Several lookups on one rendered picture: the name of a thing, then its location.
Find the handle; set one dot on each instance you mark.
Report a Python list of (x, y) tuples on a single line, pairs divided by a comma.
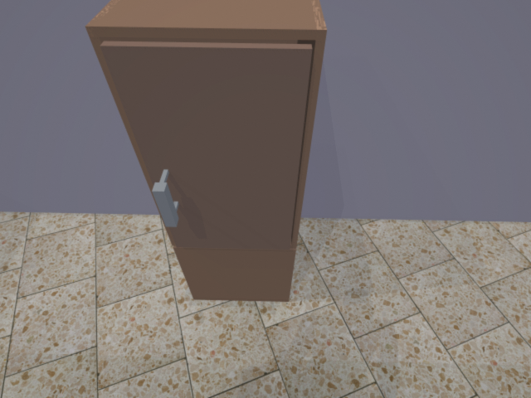
[(163, 198)]

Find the cupboard door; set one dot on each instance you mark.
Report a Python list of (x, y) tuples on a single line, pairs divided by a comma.
[(227, 121)]

